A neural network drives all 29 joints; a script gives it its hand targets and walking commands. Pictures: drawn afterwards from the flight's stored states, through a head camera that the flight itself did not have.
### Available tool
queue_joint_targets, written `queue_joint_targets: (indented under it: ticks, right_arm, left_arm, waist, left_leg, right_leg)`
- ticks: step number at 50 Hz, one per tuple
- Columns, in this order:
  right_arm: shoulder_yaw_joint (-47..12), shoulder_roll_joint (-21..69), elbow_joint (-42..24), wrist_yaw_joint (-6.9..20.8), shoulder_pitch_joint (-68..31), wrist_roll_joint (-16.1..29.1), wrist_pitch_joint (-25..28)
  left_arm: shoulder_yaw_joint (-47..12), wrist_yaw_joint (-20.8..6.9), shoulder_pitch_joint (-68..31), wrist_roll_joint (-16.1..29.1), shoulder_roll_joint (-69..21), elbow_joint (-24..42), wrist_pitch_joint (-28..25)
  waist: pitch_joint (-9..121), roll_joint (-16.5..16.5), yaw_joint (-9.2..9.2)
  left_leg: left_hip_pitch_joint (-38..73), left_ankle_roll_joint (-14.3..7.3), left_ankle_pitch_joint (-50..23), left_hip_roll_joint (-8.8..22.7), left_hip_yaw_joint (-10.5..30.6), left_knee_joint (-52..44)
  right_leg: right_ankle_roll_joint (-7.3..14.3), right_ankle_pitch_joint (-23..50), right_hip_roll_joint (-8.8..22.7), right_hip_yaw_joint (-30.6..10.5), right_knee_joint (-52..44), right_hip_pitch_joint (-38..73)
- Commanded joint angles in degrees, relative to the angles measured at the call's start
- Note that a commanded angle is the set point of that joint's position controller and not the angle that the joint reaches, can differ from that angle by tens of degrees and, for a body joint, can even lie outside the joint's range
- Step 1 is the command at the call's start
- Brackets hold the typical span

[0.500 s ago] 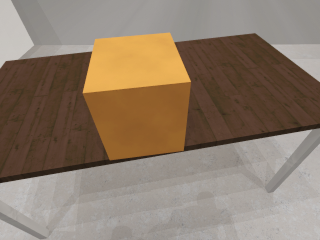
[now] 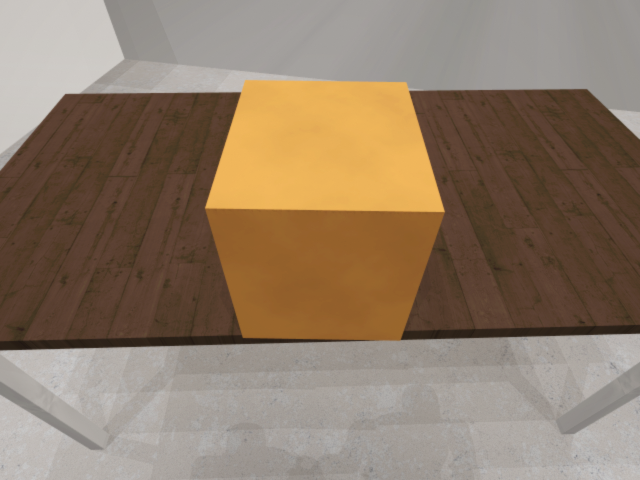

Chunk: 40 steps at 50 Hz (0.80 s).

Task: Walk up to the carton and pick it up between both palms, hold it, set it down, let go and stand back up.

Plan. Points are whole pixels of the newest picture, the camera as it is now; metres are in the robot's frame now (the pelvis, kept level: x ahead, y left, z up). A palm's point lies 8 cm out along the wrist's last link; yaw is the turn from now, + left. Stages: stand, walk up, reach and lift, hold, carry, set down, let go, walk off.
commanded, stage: walk up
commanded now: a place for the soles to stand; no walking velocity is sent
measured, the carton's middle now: (323, 211) +0.47 +0.02 +0.08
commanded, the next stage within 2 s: reach and lift in 1.20 s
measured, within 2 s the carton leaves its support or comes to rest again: neither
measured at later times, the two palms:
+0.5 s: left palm out of the picture +0.00 +0.27 -0.14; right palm out of the picture +0.03 -0.24 -0.13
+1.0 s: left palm out of the picture -0.03 +0.26 -0.15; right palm out of the picture +0.07 -0.24 -0.13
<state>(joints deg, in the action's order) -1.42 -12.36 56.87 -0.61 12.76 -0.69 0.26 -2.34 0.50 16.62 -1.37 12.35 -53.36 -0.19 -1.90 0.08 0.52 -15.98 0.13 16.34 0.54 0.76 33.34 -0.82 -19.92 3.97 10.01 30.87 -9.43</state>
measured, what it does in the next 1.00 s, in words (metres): stands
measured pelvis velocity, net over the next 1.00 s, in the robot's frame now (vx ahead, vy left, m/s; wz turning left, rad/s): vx -0.01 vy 0.00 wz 0.18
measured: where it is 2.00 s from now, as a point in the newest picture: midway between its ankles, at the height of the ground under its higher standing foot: outside the picture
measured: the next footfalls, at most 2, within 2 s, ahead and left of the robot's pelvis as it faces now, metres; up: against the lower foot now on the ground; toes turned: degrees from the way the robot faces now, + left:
none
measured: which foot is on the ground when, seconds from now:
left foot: down 0.00-1.00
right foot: down 0.00-1.00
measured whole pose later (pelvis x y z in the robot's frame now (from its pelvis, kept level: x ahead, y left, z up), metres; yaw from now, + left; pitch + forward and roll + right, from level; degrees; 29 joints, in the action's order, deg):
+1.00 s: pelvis -0.01 +0.00 +0.00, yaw +11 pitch -1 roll -2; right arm -2.3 -14.2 55.1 -1.9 15.2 -0.1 0.2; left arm -1.8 0.2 14.9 -0.8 15.3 -57.5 3.0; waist -3.1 0.6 0.0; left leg -20.0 0.0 15.5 -3.6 10.1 37.3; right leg -0.8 -21.6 4.4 16.0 31.5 -7.7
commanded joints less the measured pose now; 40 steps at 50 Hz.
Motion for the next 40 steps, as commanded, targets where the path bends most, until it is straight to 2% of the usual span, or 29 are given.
queue_joint_targets:
  ticks: [1, 6, 14, 20, 25, 26, 27, 28, 30, 33, 37, 40]
  right_arm:
    - [1.7, -8.3, -1.4, -0.4, 3.8, 0.2, 0.6]
    - [1.6, -8.8, -1.4, -0.3, 2.7, 0.5, 0.4]
    - [1.4, -9.8, -1.3, -0.4, 3.6, 0.7, 0.4]
    - [1.2, -10.4, -1.0, -0.7, 5.1, 0.8, 0.4]
    - [1.0, -10.1, -0.9, -0.9, 6.2, 0.7, 0.4]
    - [0.9, -9.6, -2.3, -1.1, 5.4, 0.6, 0.9]
    - [1.1, -10.2, -2.1, -1.1, 6.7, 0.6, 1.1]
    - [1.4, -11.1, -2.1, -1.3, 7.2, 0.7, 1.1]
    - [1.6, -11.5, -2.4, -1.7, 7.0, 0.8, 0.9]
    - [1.2, -10.4, -3.1, -1.8, 4.7, 0.7, 0.4]
    - [0.6, -8.6, -2.8, -1.6, 5.9, 0.5, 0.6]
    - [0.7, -8.5, -3.5, -1.6, 6.0, 0.3, 0.5]
  left_arm:
    - [2.2, 0.4, 3.5, -0.2, 7.9, 2.2, -0.7]
    - [2.2, 0.3, 1.9, -0.2, 8.0, 2.2, -0.1]
    - [2.1, 0.1, 0.7, -0.2, 8.6, 1.4, 0.4]
    - [1.9, 0.1, 1.3, -0.1, 8.8, 0.5, 0.6]
    - [1.9, 0.2, 2.0, -0.2, 9.5, -0.5, 0.6]
    - [2.2, 0.4, -0.1, 0.7, 10.7, -0.9, 1.2]
    - [2.0, 0.5, 0.5, 0.7, 9.9, -0.9, 1.4]
    - [1.7, 0.5, 1.4, 0.7, 9.0, -1.1, 1.6]
    - [1.4, 0.5, 2.4, 0.8, 8.2, -1.3, 1.8]
    - [1.4, 0.6, 3.4, 0.9, 8.7, -2.0, 1.5]
    - [2.1, 0.7, 1.8, 0.5, 11.0, -2.2, 1.2]
    - [2.5, 0.6, 0.2, 0.4, 11.8, -1.7, 1.5]
  waist:
    - [1.7, 0.9, -0.54]
    - [0.2, 0.2, -0.55]
    - [-0.4, 1.2, -0.75]
    - [-0.4, 2.4, -0.63]
    - [-0.6, 1.8, -0.69]
    - [-2.1, 0.5, -1.49]
    - [-0.1, 2.0, -1.41]
    - [1.1, 3.9, -1.19]
    - [2.1, 5.2, -0.72]
    - [0.9, 4.9, 0.06]
    - [0.4, 0.2, -1.07]
    - [-1.0, -1.9, -1.60]
  left_leg:
    - [1.1, -4.3, -23.5, 4.2, 4.8, -2.9]
    - [-0.9, -4.4, -19.7, 3.5, 6.2, -4.0]
    - [-3.1, -4.2, -14.2, 2.5, 9.2, -6.2]
    - [-4.6, -4.4, -12.3, 2.0, 11.6, -7.5]
    - [-5.5, -3.9, -12.6, 0.8, 11.4, -6.2]
    - [-5.4, -3.6, -18.2, 1.9, 12.9, -6.0]
    - [-4.1, -3.7, -20.2, 2.8, 14.7, -6.6]
    - [-3.6, -4.3, -19.8, 3.4, 16.7, -7.5]
    - [-4.4, -5.5, -16.5, 4.1, 19.5, -9.1]
    - [-5.8, -4.8, -14.5, 2.4, 17.4, -7.7]
    - [-6.5, -2.7, -15.6, -0.9, 10.3, -0.9]
    - [-6.1, -2.3, -14.0, -0.9, 8.5, 1.7]
  right_leg:
    - [4.6, 15.1, 5.6, -4.6, -5.1, 2.2]
    - [4.6, 8.7, 5.5, -3.7, -6.6, 2.3]
    - [4.6, 1.5, 5.0, -2.5, -7.8, 3.4]
    - [4.3, -0.7, 4.4, -2.0, -7.9, 4.6]
    - [4.6, -0.1, 5.3, -2.0, -8.7, 5.4]
    - [4.1, 3.7, 4.3, -0.6, -5.9, 3.7]
    - [3.6, 3.3, 3.5, -0.4, -4.1, 4.0]
    - [3.1, 1.8, 2.6, -0.6, -3.2, 4.3]
    - [2.6, -0.8, 1.6, -1.5, -3.2, 5.0]
    - [3.2, 0.5, 2.8, -2.7, -6.5, 4.8]
    - [5.3, 5.0, 7.5, -3.3, -9.5, 4.9]
    - [6.6, 4.9, 9.8, -2.8, -10.6, 2.5]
